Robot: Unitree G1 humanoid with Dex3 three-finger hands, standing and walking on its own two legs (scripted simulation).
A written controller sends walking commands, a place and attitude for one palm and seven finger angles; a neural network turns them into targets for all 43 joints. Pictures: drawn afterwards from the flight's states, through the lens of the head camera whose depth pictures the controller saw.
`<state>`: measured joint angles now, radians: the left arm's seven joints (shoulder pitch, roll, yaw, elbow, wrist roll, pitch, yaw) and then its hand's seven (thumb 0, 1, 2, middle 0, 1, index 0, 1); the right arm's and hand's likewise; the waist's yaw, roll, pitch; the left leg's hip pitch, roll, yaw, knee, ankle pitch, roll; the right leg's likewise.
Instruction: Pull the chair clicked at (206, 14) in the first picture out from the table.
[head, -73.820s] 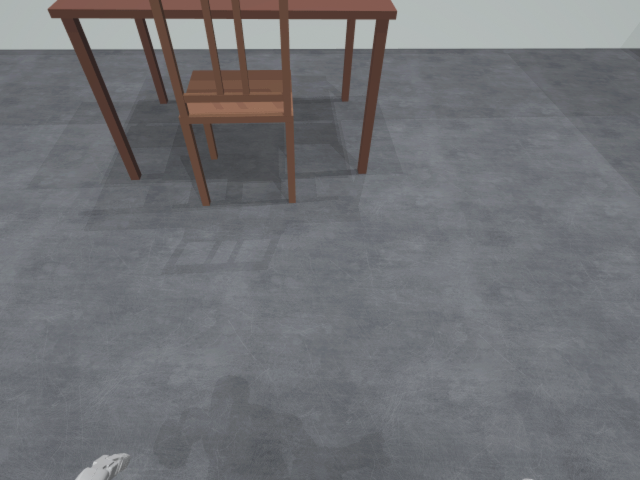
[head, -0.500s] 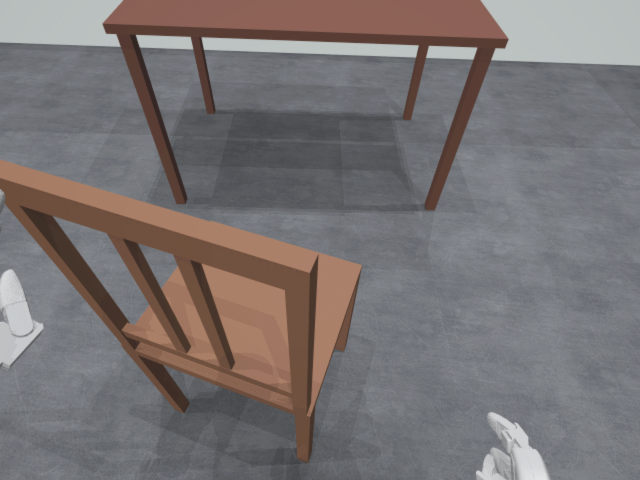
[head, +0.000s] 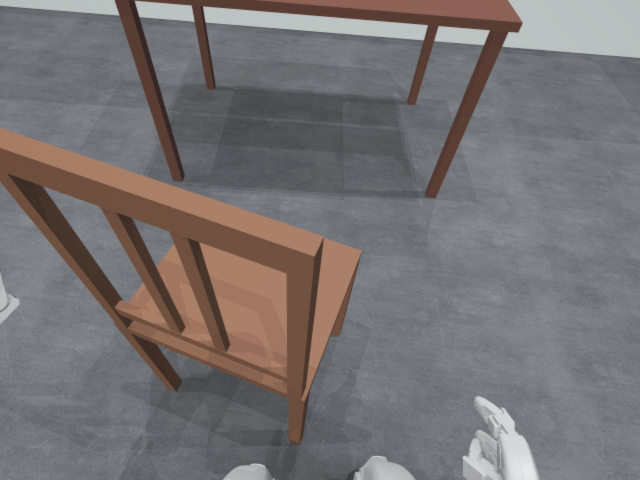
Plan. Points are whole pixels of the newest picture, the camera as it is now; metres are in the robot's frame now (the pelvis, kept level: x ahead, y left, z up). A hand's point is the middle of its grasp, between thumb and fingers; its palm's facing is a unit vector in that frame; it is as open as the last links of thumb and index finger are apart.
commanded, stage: step back with the hand held close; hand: left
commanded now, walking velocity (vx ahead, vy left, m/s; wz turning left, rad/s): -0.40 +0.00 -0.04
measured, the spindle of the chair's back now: (151, 279) +0.38 +0.27 -0.04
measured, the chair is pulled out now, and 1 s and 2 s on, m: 0.75 0.75 0.75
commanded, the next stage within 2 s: stop stepping back and stand still in 0.62 s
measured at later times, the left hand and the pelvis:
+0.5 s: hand out of the picture +0.14 +0.24 +0.21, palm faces +0.44 -0.76 -0.47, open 7.4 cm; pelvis -0.07 -0.02 +0.01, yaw -2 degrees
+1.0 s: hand out of the picture +0.01 +0.21 +0.19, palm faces +0.37 -0.82 -0.43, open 7.4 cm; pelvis -0.19 -0.04 +0.01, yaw -4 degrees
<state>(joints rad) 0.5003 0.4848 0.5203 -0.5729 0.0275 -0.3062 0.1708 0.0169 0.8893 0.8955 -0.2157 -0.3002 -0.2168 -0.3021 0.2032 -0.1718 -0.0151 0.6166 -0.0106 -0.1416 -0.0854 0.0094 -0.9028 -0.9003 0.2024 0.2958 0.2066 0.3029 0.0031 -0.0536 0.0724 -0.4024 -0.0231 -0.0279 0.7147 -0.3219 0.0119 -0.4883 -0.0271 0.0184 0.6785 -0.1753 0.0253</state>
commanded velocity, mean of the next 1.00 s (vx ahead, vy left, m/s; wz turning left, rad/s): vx -0.19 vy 0.02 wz -0.04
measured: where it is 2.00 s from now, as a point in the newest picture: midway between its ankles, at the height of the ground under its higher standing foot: outside the picture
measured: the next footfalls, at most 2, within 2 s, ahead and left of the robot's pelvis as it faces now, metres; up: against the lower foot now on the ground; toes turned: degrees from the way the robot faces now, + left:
right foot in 0.50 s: -0.06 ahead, -0.18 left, +0.00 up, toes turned -5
left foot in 0.72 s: -0.06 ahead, +0.08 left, +0.00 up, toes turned -2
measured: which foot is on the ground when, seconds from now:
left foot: down 0.00-0.54, up 0.56-0.70, down 0.72-0.92, up 0.94-1.00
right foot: down 0.00-0.24, up 0.26-0.48, down 0.50-0.72, up 0.74-0.88, down 0.90-1.00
